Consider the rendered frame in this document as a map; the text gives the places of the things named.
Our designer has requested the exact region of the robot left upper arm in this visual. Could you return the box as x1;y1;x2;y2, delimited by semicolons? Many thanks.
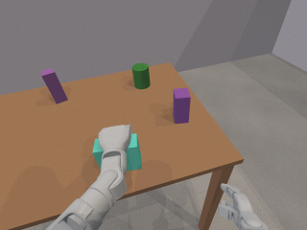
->
52;220;74;230

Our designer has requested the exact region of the table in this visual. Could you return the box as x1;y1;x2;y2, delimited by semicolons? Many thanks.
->
0;62;244;230

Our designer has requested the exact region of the right robot hand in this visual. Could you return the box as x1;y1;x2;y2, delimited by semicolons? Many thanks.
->
218;183;254;227

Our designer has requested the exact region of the robot left forearm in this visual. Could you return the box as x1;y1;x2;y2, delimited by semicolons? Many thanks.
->
45;148;127;230

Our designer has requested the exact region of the robot right forearm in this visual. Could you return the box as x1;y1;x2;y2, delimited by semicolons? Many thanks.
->
238;211;269;230

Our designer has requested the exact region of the sponge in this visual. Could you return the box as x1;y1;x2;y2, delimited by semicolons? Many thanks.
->
92;133;142;171

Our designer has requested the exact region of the left robot hand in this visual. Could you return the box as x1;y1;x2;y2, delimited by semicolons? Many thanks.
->
98;125;133;152

